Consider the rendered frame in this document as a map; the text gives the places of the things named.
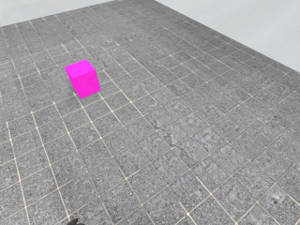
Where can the carton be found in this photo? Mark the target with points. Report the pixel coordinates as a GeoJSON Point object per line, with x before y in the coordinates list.
{"type": "Point", "coordinates": [83, 78]}

